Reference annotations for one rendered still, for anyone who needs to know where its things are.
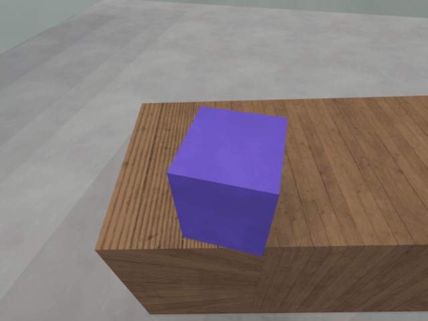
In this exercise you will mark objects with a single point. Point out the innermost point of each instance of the pedestal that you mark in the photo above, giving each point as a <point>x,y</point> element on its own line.
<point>350,229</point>

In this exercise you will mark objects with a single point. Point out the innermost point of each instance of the carton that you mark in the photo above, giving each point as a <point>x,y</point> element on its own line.
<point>225,178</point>

